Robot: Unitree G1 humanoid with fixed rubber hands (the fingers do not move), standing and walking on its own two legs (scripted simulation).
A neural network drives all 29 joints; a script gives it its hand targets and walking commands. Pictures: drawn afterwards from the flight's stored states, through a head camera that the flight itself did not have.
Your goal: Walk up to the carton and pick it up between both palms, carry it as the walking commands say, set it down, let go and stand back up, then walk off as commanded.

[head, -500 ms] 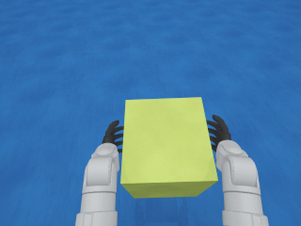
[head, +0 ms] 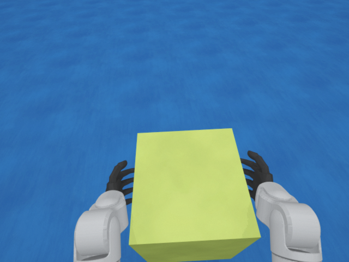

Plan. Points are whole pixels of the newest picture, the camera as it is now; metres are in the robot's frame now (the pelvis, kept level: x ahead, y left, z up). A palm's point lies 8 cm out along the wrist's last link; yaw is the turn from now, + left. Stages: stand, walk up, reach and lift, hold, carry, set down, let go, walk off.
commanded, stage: carry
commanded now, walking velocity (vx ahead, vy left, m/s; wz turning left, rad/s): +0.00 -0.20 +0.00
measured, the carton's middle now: (187, 200) +0.27 +0.01 +0.02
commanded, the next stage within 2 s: none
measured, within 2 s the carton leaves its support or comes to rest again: neither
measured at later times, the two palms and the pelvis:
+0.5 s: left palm (159, 234) +0.17 +0.06 +0.09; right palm (324, 216) +0.20 -0.23 +0.10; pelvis -0.05 -0.10 +0.00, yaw +4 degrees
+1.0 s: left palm (270, 240) +0.16 -0.12 +0.10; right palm out of the picture +0.16 -0.41 +0.09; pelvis -0.08 -0.26 +0.02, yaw +2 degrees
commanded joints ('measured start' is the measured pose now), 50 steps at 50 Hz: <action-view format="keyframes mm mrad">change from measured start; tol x16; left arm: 1 -447 -811 -604 -164 -326 -62 -122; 9 -255 -726 -528 -81 -263 -49 -111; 27 -507 -847 -678 -220 -318 -66 -126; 50 -278 -845 -546 -181 -294 -100 -157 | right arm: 1 -261 825 544 -104 195 9 82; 20 -145 734 551 -84 215 34 112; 30 -330 838 589 -213 243 -15 123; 38 -111 688 532 -124 204 32 120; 50 -309 881 718 -256 286 3 116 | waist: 1 -12 163 -163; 6 -2 99 -197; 9 6 -234 -183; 20 -21 1 -247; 22 -26 350 -212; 28 -15 40 -75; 39 -20 356 -161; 41 -9 276 -185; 44 -2 -304 -152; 50 -1 -202 -204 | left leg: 1 94 298 -288 -278 180 134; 5 131 200 -136 -156 228 64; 9 -180 -18 21 261 -305 -60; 12 -155 -4 -52 419 -270 -41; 20 196 2 -23 -179 93 5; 23 288 505 -607 -368 194 156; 35 169 254 -190 -334 127 91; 41 189 193 -67 -78 275 3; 44 -249 24 -38 265 -342 -90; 50 -233 19 -57 503 -177 -61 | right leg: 1 -31 -80 119 -15 48 25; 6 219 -5 -52 -435 208 34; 8 348 -225 220 -498 386 -26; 12 175 -276 217 -523 451 -154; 19 139 -216 119 -348 446 -142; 23 -294 -44 122 134 -73 30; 30 -203 -62 128 238 182 72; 41 223 -33 -10 -529 190 55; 44 445 -319 256 -459 951 -76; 50 439 -214 78 -415 847 -121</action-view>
